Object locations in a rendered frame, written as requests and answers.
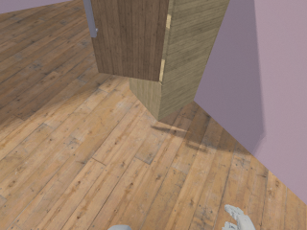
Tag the cupboard door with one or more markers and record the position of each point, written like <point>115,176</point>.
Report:
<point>130,37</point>

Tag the handle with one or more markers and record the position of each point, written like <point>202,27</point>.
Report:
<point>90,18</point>

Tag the robot right hand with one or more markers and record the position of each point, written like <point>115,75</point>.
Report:
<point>243,221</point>

